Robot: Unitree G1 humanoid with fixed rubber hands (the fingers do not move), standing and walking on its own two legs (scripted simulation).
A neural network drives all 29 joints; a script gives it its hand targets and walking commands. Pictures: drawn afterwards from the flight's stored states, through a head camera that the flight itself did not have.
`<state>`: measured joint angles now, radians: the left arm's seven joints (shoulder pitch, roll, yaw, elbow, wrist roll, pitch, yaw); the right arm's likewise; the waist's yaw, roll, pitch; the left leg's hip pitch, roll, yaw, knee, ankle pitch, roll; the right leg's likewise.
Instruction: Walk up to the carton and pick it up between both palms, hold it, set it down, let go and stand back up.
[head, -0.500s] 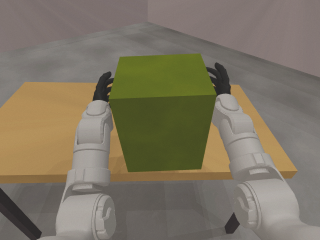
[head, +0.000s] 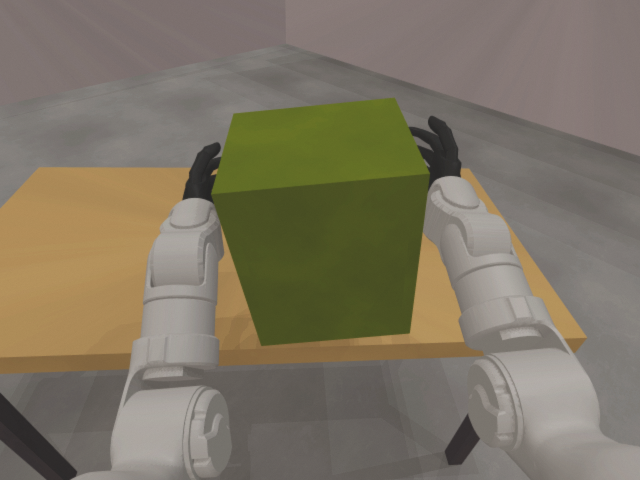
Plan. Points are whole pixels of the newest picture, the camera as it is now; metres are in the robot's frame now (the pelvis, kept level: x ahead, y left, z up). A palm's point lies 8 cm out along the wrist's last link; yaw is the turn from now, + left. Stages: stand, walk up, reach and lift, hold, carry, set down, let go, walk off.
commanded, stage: hold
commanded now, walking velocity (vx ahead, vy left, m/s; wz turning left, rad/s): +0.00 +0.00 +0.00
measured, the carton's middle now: (324, 227) +0.39 +0.00 +0.17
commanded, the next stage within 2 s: none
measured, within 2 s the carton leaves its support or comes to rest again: neither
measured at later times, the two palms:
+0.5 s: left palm (194, 195) +0.38 +0.15 +0.23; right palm (447, 169) +0.38 -0.14 +0.26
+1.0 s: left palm (189, 189) +0.37 +0.15 +0.24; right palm (450, 163) +0.38 -0.14 +0.27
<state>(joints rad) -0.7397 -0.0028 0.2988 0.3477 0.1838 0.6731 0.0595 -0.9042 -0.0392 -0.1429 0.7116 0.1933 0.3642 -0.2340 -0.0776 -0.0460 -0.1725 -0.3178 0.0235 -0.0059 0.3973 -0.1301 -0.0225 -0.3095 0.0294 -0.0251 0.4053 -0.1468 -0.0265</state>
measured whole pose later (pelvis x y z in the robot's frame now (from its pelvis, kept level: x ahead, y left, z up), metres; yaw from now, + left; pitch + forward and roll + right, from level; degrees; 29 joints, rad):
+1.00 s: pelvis +0.00 +0.00 +0.00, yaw +0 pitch +2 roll +0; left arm -0.74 0.00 0.30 0.18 0.19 0.86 0.05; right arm -0.92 -0.07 -0.09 0.59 0.28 0.53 -0.28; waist -0.09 -0.03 -0.21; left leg -0.31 0.02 -0.01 0.40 -0.13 -0.02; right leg -0.30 0.03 -0.03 0.41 -0.15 -0.03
